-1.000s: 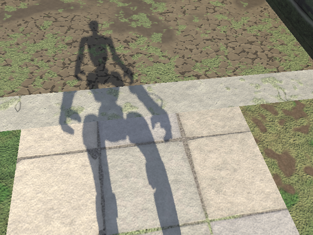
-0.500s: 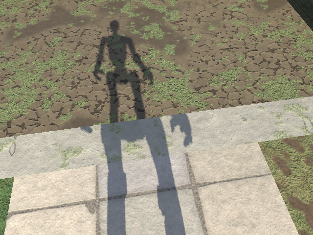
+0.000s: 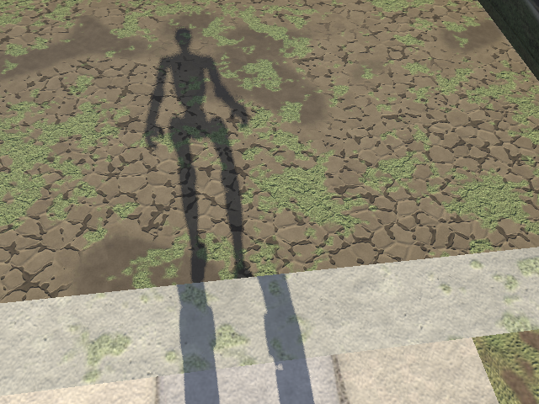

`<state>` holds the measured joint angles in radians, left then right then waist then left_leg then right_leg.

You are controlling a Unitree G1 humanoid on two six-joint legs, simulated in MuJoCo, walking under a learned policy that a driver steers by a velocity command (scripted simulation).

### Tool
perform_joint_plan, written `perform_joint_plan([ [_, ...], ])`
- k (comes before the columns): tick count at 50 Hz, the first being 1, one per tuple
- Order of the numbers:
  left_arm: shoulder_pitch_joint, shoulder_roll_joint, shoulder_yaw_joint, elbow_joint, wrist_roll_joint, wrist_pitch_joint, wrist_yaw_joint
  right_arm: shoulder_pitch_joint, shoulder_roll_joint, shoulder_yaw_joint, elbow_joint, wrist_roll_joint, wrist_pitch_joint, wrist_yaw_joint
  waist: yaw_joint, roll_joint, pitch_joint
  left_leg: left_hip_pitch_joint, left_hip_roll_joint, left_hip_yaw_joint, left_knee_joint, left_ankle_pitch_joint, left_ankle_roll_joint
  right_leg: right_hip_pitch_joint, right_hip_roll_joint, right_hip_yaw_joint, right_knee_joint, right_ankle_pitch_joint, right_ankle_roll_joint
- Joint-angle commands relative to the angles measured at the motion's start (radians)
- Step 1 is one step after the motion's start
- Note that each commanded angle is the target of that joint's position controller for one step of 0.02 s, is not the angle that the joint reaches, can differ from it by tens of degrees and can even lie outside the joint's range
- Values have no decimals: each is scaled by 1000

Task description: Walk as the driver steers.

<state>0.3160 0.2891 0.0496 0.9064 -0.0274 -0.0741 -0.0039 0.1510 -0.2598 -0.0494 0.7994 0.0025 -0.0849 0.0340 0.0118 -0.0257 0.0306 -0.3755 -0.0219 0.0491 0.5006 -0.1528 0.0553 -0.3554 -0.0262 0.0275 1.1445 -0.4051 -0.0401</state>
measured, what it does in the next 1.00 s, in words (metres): walks ahead, turning left: right foot, then left foot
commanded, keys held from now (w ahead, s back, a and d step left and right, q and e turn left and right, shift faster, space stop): w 0.28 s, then w+q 0.54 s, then q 0.18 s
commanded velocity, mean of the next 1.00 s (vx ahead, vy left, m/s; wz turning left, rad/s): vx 0.47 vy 0.00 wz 0.30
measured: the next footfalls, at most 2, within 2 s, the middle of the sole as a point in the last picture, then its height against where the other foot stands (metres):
right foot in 0.38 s outside the picture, level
left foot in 0.90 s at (222, 371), level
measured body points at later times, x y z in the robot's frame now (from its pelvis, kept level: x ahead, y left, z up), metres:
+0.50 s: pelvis +0.25 -0.05 -0.01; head +0.27 -0.06 +0.44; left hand +0.37 +0.21 -0.12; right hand +0.27 -0.32 -0.15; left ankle +0.13 +0.09 -0.64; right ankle +0.33 -0.14 -0.73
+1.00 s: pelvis +0.43 +0.03 -0.02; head +0.45 +0.05 +0.42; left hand +0.41 +0.30 -0.16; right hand +0.65 -0.17 -0.13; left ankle +0.51 +0.12 -0.73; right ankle +0.39 -0.14 -0.64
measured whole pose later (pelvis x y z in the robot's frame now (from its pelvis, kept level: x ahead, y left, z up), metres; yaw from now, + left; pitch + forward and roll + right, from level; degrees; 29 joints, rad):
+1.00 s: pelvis +0.43 +0.03 -0.02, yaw +21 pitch -1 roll -1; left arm 0.26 0.24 0.06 0.81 -0.01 0.00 0.02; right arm 0.20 -0.23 -0.06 0.72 0.00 0.04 -0.03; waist 0.01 -0.02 0.07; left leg -0.48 -0.07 0.06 0.69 -0.20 0.11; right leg -0.41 -0.08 -0.03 1.31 -0.48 0.06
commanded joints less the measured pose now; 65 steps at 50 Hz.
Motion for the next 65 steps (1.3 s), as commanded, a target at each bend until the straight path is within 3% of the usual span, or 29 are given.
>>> perform_joint_plan([
  [1, -10, 100, 34, -71, 10, -10, 8, 48, -86, -20, -25, -14, -13, 3, -11, 127, -62, 244, 251, -332, -303, 35, 168, -257, -113, 49, 10, 110, -1],
  [4, -13, 69, 33, -69, 14, 17, 14, 68, -113, -26, -4, -11, -26, -1, 9, 97, -35, 175, 238, -240, -352, 162, 194, -252, -123, 35, -72, 178, 29],
  [10, -195, 14, 12, -115, 23, 8, 7, 163, -150, -40, 54, 4, -13, -33, -44, 81, 3, 209, 196, -110, -341, 229, 157, -255, -91, -1, -437, 470, 52],
  [15, -297, 14, 5, -147, 23, 8, -6, 247, -147, -44, 106, 10, 18, -42, -79, 81, 39, 288, 250, -133, -238, 277, 158, -233, -43, -20, -552, 423, 22],
  [17, -271, 38, 15, -150, 25, 5, -3, 245, -168, -51, 114, 12, 37, -54, -46, 95, 32, 318, 268, -177, -177, 347, 147, -167, -19, -23, -600, 346, 5],
  [19, -43, 106, 52, -83, 37, -8, 3, 206, -149, -42, 105, 29, 49, -59, 69, 86, -89, 289, 192, -137, 60, 470, 99, 134, 4, -47, -658, 440, -41],
  [20, 112, 185, 75, -57, 49, -15, 9, 221, -84, -19, 85, 17, 51, -60, 113, -27, -246, 120, 107, -82, 363, 197, 44, 412, -185, 149, -647, 562, -108],
  [21, 157, 225, 78, -34, 28, -3, 2, 386, 24, 6, 90, 18, 39, -54, 45, -255, -375, -197, -39, -85, 685, -453, -18, 691, -408, 512, -705, 431, -257],
  [22, 160, 143, 60, -36, 10, 7, -5, 355, -75, -22, 99, 39, 37, -56, 85, -172, -352, -293, 10, -197, 799, -468, -14, 616, -391, 601, -801, 64, -242],
  [23, 85, 95, 47, -46, 13, 9, -5, 249, -124, -41, 63, 53, 43, -62, 81, -119, -180, -366, 52, -171, 830, -398, -7, 475, -362, 496, -852, -100, -192],
  [25, -40, 31, 26, -57, 34, 8, -5, 199, -102, -51, 41, 42, 65, -79, 34, -77, -38, -344, 100, -158, 789, -247, -10, 257, -291, 326, -909, -58, -144],
  [27, -71, -2, 23, -44, 52, -1, -5, 271, -52, -55, 61, 38, 91, -81, -7, -109, -21, -249, 123, -165, 751, -180, -10, 159, -250, 198, -940, 37, -131],
  [35, 0, 55, 55, 12, 56, -9, 36, 130, -12, -51, 1, 18, 112, -74, 0, -34, 45, -385, 138, -184, 499, 69, -16, 226, -276, -21, -949, 246, -118],
  [36, 59, 40, 41, 18, 53, -10, 32, 49, 8, -37, -57, -72, 120, -47, -8, 22, 71, -338, 114, -74, 432, 149, -12, 155, -264, -130, -884, 333, -97],
  [37, 56, 32, 35, 10, 47, -13, 28, 8, 27, -28, -77, -70, 125, -35, 1, -3, 76, -282, 108, -19, 377, 186, -3, 104, -242, -177, -856, 379, -79],
  [40, 57, 66, 39, -25, 55, -4, 26, -10, 9, -21, -113, -40, 132, -12, 10, -85, 60, -162, 84, 51, 307, 122, 29, 80, -262, -221, -799, 354, -59],
  [42, 62, 90, 46, -41, 54, 15, 24, 1, -21, -30, -136, -36, 137, -20, 5, -104, 57, -124, 49, 74, 253, -12, 55, 139, -283, -233, -711, 491, -43],
  [44, 40, 115, 51, -65, 33, 34, 21, 192, -35, -48, -92, -42, 118, -39, -81, -60, -48, 96, -38, 80, 127, -19, 82, 181, -242, -267, -413, 772, 4],
  [45, 38, 108, 47, -83, 16, 35, 22, 334, -99, -69, -61, -56, 101, -54, -155, 52, -140, 313, 6, -58, 41, 87, 125, 60, -182, -281, -99, 595, 52],
  [46, 92, -30, 17, -138, 21, 39, 12, 330, -245, -85, -82, -25, 97, -62, -60, 315, -216, 483, 306, -435, 65, 650, 204, -179, -45, -220, 267, -270, 95],
  [47, 41, 31, 23, -199, 19, 53, 13, 366, -288, -104, -99, 34, 108, -62, -141, 292, -416, 599, 385, -724, -112, 452, 323, -341, 19, -21, 341, -210, 118],
  [48, -58, 59, 24, -223, 16, 61, 20, 309, -238, -97, -102, 29, 123, -71, -131, 188, -297, 511, 377, -667, -185, 185, 304, -408, -27, 13, 328, -112, 103],
  [49, -118, 71, 28, -225, 12, 63, 31, 233, -183, -77, -104, 7, 130, -83, -103, 132, -155, 366, 355, -583, -197, 178, 268, -407, -41, -3, 291, -29, 97],
  [50, -109, 53, 25, -211, 25, 72, 40, 175, -122, -57, -110, -11, 132, -84, -53, 72, -96, 244, 293, -488, -177, 272, 233, -346, -65, 5, 237, 21, 93],
  [52, 1, 16, 20, -156, 40, 112, 36, 126, -53, -24, -121, -18, 123, -76, 13, 48, -122, 108, 241, -349, -188, 361, 174, -160, -75, 14, 136, 36, 91],
  [56, 31, -17, 12, -98, 27, 161, 32, 137, -42, 3, -92, -20, 81, -56, 36, 77, -96, 42, 198, -234, -246, 305, 103, -16, -33, 40, -65, 67, 72],
  [58, -15, -1, 10, -105, 25, 178, 32, 117, -37, 10, -88, 0, 75, -50, 28, 95, -70, 44, 188, -195, -263, 221, 59, 12, -24, 65, -202, 84, 65],
  [60, -64, 3, 6, -118, 23, 185, 30, 104, -52, 8, -91, 0, 82, -50, 7, 119, -51, 46, 184, -177, -278, 84, 38, 28, -5, 53, -299, 69, 59],
  [65, -136, 33, 3, -183, 25, 177, 25, 82, -90, -10, -121, 7, 112, -67, -40, 128, -35, 97, 229, -226, -253, -138, 105, -22, 7, -18, -368, -52, 34],
])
